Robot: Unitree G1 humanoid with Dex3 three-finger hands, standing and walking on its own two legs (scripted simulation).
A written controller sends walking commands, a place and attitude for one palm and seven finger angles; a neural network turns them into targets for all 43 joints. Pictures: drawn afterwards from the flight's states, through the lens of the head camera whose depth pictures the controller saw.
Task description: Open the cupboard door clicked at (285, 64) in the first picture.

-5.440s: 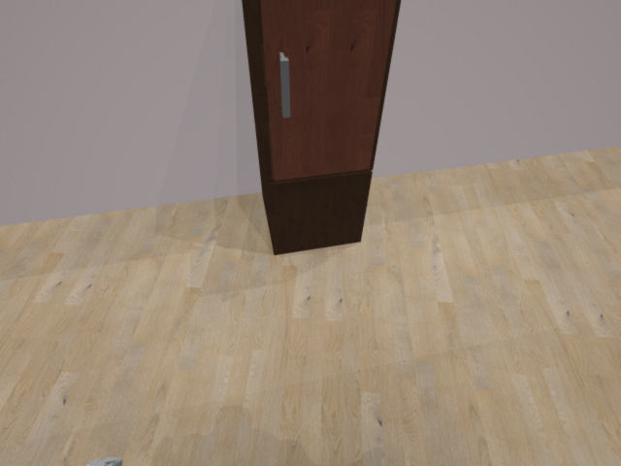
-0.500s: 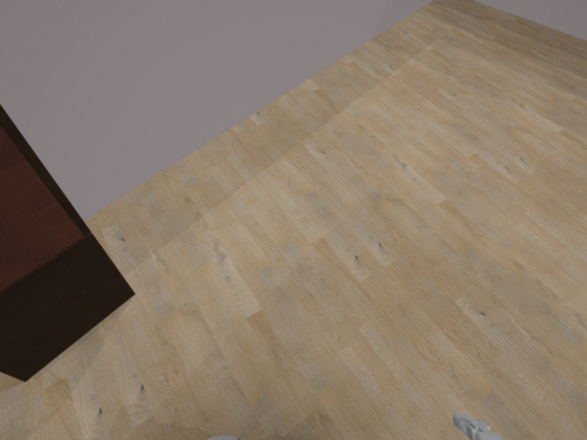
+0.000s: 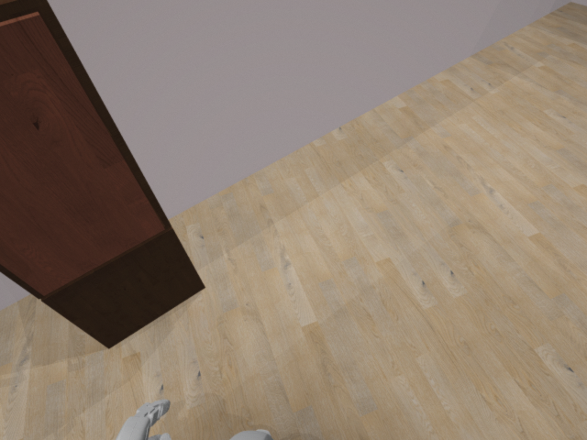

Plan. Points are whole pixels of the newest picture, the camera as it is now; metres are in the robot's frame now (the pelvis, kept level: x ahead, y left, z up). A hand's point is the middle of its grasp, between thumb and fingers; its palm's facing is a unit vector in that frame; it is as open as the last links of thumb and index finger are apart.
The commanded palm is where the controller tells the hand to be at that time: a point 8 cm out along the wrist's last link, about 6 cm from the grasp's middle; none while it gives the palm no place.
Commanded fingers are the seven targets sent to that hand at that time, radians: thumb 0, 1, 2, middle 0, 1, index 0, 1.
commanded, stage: turn to face it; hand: left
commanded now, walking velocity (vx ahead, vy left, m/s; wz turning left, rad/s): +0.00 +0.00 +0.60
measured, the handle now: out of the picture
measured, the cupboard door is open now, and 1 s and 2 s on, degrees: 0 0 0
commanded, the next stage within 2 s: take the last steps up to it in 0.98 s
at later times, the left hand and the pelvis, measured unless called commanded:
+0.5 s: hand out of the picture -0.04 +0.27 -0.18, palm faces +0.35 -0.90 -0.28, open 7.4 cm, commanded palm none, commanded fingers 0.00 0.90 0.90 -0.20 -0.30 -0.20 -0.30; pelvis -0.01 +0.04 +0.00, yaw +18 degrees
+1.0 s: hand out of the picture +0.00 +0.21 -0.13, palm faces +0.52 -0.81 -0.28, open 7.4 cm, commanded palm none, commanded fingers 0.00 0.90 0.90 -0.20 -0.30 -0.20 -0.30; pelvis +0.01 +0.00 +0.01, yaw +33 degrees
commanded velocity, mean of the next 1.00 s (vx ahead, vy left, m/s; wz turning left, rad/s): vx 0.00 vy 0.00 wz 0.48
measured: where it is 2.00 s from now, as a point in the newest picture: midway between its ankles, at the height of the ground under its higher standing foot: outside the picture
